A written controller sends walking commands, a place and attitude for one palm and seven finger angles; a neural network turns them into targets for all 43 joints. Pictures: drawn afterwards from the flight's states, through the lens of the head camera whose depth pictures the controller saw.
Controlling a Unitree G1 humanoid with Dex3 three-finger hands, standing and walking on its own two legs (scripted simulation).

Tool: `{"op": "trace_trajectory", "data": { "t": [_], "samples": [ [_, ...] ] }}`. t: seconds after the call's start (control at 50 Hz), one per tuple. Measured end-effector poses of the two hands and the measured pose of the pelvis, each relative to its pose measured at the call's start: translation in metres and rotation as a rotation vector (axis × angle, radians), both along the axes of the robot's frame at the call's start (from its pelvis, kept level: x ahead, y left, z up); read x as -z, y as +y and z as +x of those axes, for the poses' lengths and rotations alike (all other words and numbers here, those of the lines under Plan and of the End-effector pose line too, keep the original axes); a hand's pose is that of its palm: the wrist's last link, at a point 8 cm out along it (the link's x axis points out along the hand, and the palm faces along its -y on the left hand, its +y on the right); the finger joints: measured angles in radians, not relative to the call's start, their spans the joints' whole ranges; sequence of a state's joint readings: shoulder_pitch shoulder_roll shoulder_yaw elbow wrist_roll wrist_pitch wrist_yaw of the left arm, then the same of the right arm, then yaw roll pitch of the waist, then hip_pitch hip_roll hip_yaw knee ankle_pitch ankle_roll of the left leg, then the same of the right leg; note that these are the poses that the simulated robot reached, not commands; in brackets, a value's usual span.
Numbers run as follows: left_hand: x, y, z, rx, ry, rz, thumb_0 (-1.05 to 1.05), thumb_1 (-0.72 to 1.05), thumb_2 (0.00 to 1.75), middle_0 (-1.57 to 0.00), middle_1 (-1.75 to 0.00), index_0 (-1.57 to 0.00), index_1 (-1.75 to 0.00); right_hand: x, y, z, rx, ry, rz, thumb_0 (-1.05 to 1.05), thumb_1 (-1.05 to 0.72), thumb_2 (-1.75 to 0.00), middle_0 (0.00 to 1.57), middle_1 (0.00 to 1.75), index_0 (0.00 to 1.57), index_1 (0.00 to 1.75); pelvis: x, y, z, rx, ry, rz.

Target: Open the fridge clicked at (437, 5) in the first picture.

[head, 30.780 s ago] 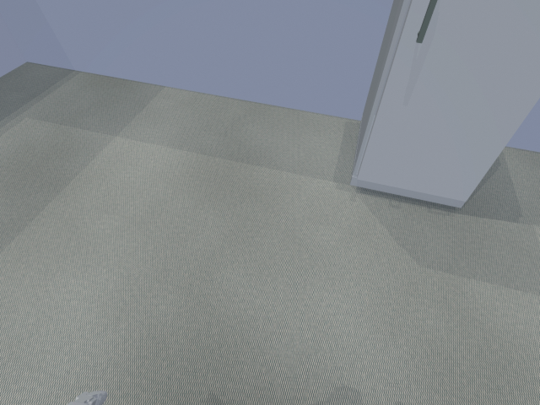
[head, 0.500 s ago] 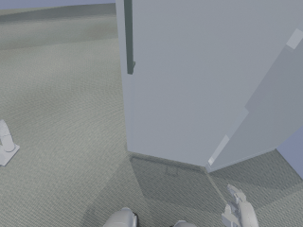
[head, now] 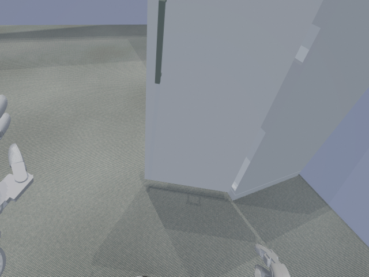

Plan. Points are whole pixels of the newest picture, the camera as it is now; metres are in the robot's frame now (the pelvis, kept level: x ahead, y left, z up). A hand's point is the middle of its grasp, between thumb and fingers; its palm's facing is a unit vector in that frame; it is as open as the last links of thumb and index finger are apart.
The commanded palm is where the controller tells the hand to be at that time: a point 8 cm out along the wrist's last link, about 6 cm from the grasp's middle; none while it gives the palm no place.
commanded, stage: stop stepping back and stand still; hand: left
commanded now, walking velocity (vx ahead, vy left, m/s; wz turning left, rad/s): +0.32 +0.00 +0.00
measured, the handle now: (160, 44) +0.79 +0.13 +0.17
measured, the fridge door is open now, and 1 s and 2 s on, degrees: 60 60 60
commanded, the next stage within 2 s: let the arm hang, fingers relaxed in 0.74 s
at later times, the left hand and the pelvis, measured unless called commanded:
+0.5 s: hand out of the picture +0.07 +0.26 +0.18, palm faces +0.40 -0.79 -0.47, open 7.4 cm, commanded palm +0.01 +0.31 +0.18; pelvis -0.14 +0.01 -0.01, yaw -2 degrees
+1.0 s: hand out of the picture +0.03 +0.25 -0.06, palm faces +0.14 -0.91 -0.39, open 7.4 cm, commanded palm none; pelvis -0.15 +0.01 -0.01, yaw +3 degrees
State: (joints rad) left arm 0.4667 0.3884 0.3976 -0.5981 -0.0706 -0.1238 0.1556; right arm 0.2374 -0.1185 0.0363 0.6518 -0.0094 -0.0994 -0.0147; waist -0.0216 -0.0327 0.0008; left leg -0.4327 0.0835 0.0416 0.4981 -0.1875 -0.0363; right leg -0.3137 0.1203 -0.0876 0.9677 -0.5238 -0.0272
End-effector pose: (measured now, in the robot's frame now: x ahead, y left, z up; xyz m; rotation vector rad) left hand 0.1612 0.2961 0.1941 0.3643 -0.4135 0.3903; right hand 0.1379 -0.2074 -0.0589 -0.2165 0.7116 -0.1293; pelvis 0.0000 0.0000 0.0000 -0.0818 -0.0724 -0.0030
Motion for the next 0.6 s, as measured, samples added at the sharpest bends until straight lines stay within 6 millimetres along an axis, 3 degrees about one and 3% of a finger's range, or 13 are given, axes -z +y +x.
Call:
{"op": "trace_trajectory", "data": {
  "t": [0.1, 0.16, 0.24, 0.36, 0.42, 0.48, 0.6],
  "samples": [
    [-0.018, -0.010, -0.051, 0.047, -0.022, 0.143, 0.01, 0.88, 0.89, -0.21, -0.31, -0.21, -0.31, 0.006, -0.012, -0.039, 0.027, -0.003, -0.028, 0.01, -0.89, -0.90, 0.21, 0.30, 0.21, 0.30, 0.007, 0.003, -0.045, 0.060, 0.042, 0.064],
    [-0.018, 0.010, -0.063, -0.005, -0.035, 0.116, 0.01, 0.88, 0.89, -0.21, -0.31, -0.22, -0.31, 0.006, -0.018, -0.067, 0.068, 0.037, -0.044, 0.01, -0.90, -0.90, 0.21, 0.30, 0.20, 0.30, 0.002, 0.008, -0.063, 0.036, 0.025, 0.065],
    [-0.001, 0.033, -0.074, -0.070, -0.008, 0.041, 0.01, 0.88, 0.89, -0.21, -0.31, -0.21, -0.31, 0.007, -0.027, -0.097, 0.103, 0.013, -0.102, 0.01, -0.90, -0.90, 0.20, 0.30, 0.20, 0.30, 0.007, 0.022, -0.077, 0.035, 0.022, 0.061],
    [0.012, 0.024, -0.092, -0.006, 0.076, 0.069, 0.01, 0.89, 0.90, -0.20, -0.30, -0.21, -0.30, 0.009, -0.020, -0.134, 0.124, -0.006, -0.076, 0.01, -0.90, -0.90, 0.20, 0.30, 0.20, 0.30, 0.007, 0.024, -0.111, 0.053, -0.015, 0.081],
    [0.004, 0.010, -0.108, 0.012, 0.111, 0.108, 0.01, 0.89, 0.90, -0.20, -0.30, -0.21, -0.30, 0.011, -0.014, -0.146, 0.101, 0.003, -0.031, 0.01, -0.90, -0.90, 0.20, 0.30, 0.20, 0.30, 0.001, 0.018, -0.122, 0.034, -0.005, 0.065],
    [-0.003, 0.002, -0.130, 0.006, 0.095, 0.197, 0.01, 0.89, 0.89, -0.21, -0.31, -0.21, -0.31, 0.023, -0.014, -0.150, 0.058, 0.011, -0.010, 0.01, -0.90, -0.90, 0.20, 0.30, 0.20, 0.30, 0.011, 0.011, -0.138, 0.028, 0.022, 0.102],
    [-0.013, 0.011, -0.154, -0.065, 0.055, 0.165, 0.01, 0.88, 0.89, -0.21, -0.31, -0.22, -0.31, 0.027, -0.015, -0.162, 0.053, 0.069, -0.012, 0.01, -0.90, -0.90, 0.20, 0.30, 0.20, 0.30, 0.002, 0.012, -0.150, 0.026, 0.026, 0.104]
  ]
}}
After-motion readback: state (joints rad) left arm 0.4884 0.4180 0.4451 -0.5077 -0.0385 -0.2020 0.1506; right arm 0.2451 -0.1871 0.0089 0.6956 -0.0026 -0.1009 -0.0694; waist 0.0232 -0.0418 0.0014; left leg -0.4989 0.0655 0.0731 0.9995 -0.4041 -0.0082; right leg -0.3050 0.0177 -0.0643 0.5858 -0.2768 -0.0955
